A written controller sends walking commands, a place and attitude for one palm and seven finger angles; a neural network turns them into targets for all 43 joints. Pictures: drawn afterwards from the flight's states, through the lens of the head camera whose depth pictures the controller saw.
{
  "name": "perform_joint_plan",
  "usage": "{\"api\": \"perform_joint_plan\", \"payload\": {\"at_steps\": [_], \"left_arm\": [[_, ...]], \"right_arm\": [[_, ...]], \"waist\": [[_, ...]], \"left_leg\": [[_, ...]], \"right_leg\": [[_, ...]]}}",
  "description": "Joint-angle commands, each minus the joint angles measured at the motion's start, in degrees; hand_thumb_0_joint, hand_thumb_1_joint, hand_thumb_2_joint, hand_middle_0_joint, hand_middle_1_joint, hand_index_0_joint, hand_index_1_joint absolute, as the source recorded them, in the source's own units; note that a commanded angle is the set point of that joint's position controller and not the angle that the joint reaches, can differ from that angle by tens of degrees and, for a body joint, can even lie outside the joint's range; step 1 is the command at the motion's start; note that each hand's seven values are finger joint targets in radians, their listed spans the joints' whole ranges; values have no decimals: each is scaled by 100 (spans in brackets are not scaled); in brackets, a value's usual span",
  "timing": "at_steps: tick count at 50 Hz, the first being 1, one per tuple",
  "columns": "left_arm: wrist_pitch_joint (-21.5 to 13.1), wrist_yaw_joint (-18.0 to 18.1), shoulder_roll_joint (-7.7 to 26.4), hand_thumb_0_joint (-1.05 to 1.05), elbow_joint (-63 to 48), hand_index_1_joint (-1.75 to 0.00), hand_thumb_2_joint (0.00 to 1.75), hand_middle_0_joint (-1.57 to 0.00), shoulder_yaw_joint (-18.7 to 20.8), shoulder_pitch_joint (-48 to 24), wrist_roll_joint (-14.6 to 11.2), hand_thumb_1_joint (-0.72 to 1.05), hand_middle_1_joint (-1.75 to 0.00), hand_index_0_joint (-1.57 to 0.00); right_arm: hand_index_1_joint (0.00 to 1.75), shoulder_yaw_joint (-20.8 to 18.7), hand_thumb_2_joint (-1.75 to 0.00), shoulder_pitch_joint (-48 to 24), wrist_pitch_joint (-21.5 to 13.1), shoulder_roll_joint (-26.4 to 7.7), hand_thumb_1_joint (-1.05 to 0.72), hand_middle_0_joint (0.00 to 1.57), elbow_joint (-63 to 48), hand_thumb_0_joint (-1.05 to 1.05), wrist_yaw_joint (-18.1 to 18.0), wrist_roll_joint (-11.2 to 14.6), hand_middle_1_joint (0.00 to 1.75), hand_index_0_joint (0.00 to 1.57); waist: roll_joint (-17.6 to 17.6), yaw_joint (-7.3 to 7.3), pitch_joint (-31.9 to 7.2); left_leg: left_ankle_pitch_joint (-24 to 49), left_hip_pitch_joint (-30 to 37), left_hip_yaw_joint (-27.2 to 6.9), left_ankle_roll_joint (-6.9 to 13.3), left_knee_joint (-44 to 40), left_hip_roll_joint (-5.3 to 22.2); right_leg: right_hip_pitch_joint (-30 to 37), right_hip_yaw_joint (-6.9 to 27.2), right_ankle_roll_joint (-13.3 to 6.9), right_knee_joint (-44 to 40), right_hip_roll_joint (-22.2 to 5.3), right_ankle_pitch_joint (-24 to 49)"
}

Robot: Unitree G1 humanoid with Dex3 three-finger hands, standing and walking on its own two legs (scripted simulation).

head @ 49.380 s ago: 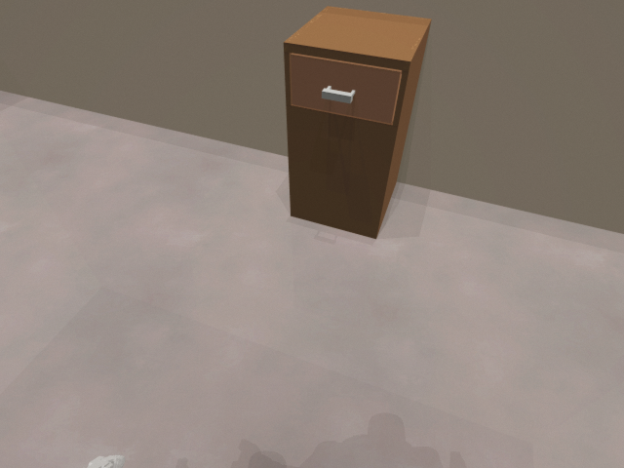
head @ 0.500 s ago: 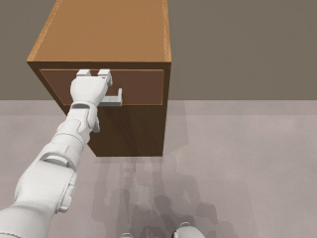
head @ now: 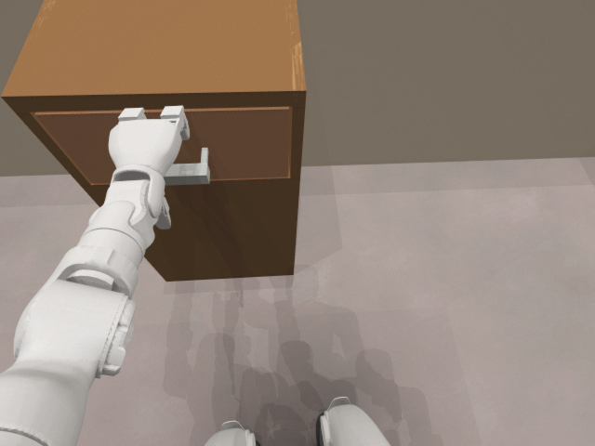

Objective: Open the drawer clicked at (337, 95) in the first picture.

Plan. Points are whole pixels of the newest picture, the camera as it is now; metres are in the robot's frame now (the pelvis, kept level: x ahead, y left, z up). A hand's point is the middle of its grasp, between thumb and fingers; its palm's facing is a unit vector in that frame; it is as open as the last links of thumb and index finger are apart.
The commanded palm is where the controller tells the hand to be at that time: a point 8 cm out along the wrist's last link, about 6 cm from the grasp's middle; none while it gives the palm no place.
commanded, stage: move the hooked fingers above the handle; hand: left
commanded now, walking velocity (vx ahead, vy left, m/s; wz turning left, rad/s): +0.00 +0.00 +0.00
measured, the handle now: (178, 164) +0.57 +0.14 -0.05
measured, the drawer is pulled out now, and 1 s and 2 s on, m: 0.00 0.00 0.00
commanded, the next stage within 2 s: lower the fingers behind the handle in 0.36 s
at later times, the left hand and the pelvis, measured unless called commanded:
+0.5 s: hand (162, 173) +0.50 +0.14 +0.02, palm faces -0.06 -0.02 -1.00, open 13.8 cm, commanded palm +0.49 +0.14 +0.06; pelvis +0.01 +0.00 +0.01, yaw +0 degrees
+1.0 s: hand (171, 183) +0.50 +0.14 -0.02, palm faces -0.05 -0.02 -1.00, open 13.8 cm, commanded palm +0.49 +0.14 +0.03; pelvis -0.01 -0.01 -0.01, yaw +0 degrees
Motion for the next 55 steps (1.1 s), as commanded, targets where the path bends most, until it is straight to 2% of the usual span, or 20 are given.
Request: {"api": "perform_joint_plan", "payload": {"at_steps": [1,4,6,8,10,13,16,17,20,23,27,30,32,36,38,41,43,48,54,55], "left_arm": [[-200,355,661,0,-1219,-120,30,-30,35,-2785,21,-50,-120,-30],[-47,566,653,0,-1081,-120,30,-30,67,-2873,48,-50,-120,-30],[86,659,944,0,-1064,-120,30,-30,286,-2966,67,-50,-120,-30],[218,698,821,0,-1112,-120,30,-30,193,-2886,101,-50,-120,-30],[360,667,663,0,-1014,-120,30,-30,108,-2720,86,-50,-120,-30],[487,497,792,0,-818,-120,30,-30,193,-2419,-30,-50,-120,-30],[324,320,1022,0,-1095,-120,30,-30,318,-2399,-43,-50,-120,-30],[232,276,872,0,-1202,-120,30,-30,181,-2320,-9,-50,-120,-30],[12,258,561,0,-1193,-120,30,-30,4,-2141,-13,-50,-120,-30],[-154,383,660,0,-1376,-120,30,-30,93,-2374,29,-50,-120,-30],[-87,593,477,0,-1046,-120,30,-30,22,-2335,75,-50,-120,-30],[28,695,702,0,-1031,-120,30,-30,154,-2537,115,-50,-120,-30],[73,714,586,0,-1044,-120,30,-30,67,-2635,123,-50,-120,-30],[112,672,839,0,-1101,-120,30,-30,250,-2683,103,-50,-120,-30],[144,636,659,0,-921,-120,30,-30,108,-2495,119,-50,-120,-30],[143,618,798,0,-870,-120,30,-30,192,-2566,105,-50,-120,-30],[120,616,1003,0,-855,-120,30,-30,315,-2506,110,-50,-120,-30],[17,635,960,0,-971,-120,30,-30,293,-2473,139,-50,-120,-30],[41,751,787,0,-893,-120,30,-30,185,-2628,175,-50,-120,-30],[62,768,875,0,-853,-120,30,-30,239,-2629,178,-50,-120,-30]], "right_arm": [[30,-370,-90,858,-102,-948,-90,20,-181,0,-23,-23,30,20],[30,-361,-90,813,-71,-964,-90,20,-116,0,25,-37,30,20],[30,-327,-90,763,-35,-997,-90,20,-116,0,27,-49,30,20],[30,-327,-90,716,2,-955,-90,20,-173,0,54,-46,30,20],[30,-332,-90,669,49,-948,-90,20,-215,0,67,-41,30,20],[30,-289,-90,609,114,-975,-90,20,-279,0,31,3,30,20],[30,-275,-90,564,109,-962,-90,20,-355,0,-39,22,30,20],[30,-281,-90,576,97,-927,-90,20,-378,0,-50,25,30,20],[30,-305,-90,551,49,-898,-90,20,-360,0,-58,33,30,20],[30,-326,-90,563,0,-890,-90,20,-311,0,-55,10,30,20],[30,-334,-90,551,-34,-887,-90,20,-224,0,-4,-15,30,20],[30,-319,-90,540,-32,-907,-90,20,-209,0,1,-29,30,20],[30,-333,-90,553,-40,-900,-90,20,-212,0,18,-48,30,20],[30,-322,-90,543,-29,-918,-90,20,-229,0,-4,-70,30,20],[30,-315,-90,548,-26,-913,-90,20,-221,0,-7,-54,30,20],[30,-291,-90,556,-46,-929,-90,20,-209,0,-19,-59,30,20],[30,-279,-90,575,-59,-965,-90,20,-214,0,-41,-54,30,20],[30,-291,-90,625,-107,-952,-90,20,-205,0,-36,-71,30,20],[30,-304,-90,664,-147,-961,-90,20,-114,0,-4,-89,30,20],[30,-295,-90,665,-146,-975,-90,20,-107,0,-4,-84,30,20]], "waist": [[211,-176,-2733],[233,-213,-2518],[215,-147,-2662],[440,-84,-2815],[296,-99,-2782],[-73,-58,-2646],[-186,5,-2751],[-6,30,-2786],[-203,-36,-2411],[-68,-36,-2514],[-79,-114,-2317],[-51,-114,-2521],[151,-140,-2714],[55,-132,-2997],[59,-157,-2778],[16,-171,-2716],[-48,-146,-2780],[41,-140,-3003],[191,-214,-2831],[42,-230,-2867]], "left_leg": [[2608,1904,-372,19,-373,-80],[2439,1804,-336,14,-391,-94],[2486,1753,-341,8,-418,-116],[2718,1915,-299,-12,-413,-123],[2844,1950,-280,-18,-437,-110],[2616,1696,-183,43,-539,-152],[2559,1642,-147,79,-589,-171],[2629,1743,-158,63,-605,-163],[2443,1691,-163,67,-604,-141],[2393,1738,-189,59,-561,-145],[2257,1543,-208,53,-464,-160],[2154,1383,-186,60,-369,-192],[2234,1475,-217,50,-302,-194],[2358,1401,-222,64,-178,-191],[2319,1298,-209,59,-135,-178],[2123,1092,-203,77,-106,-184],[1992,944,-185,97,-54,-192],[2044,943,-218,91,72,-178],[1881,835,-265,70,195,-155],[1822,791,-289,78,214,-148]], "right_leg": [[1307,-111,-206,-410,225,1761],[1209,-126,-202,-451,230,1631],[1373,-119,-218,-401,220,1712],[1454,-125,-226,-398,227,1892],[1574,-139,-209,-430,233,2023],[1959,-70,-172,-538,216,2162],[2268,20,-165,-568,183,2340],[2216,8,-176,-558,179,2339],[1996,-18,-170,-620,193,2117],[1865,-13,-184,-564,180,2003],[1571,-48,-197,-489,186,1815],[1612,-16,-195,-392,175,1818],[1522,-30,-199,-323,177,1821],[1647,-9,-190,-203,175,2009],[1490,-21,-184,-191,180,1968],[1459,-11,-184,-150,174,1838],[1487,26,-171,-112,163,1791],[1369,15,-177,13,166,1787],[929,-35,-189,110,174,1466],[927,-42,-189,134,179,1416]]}}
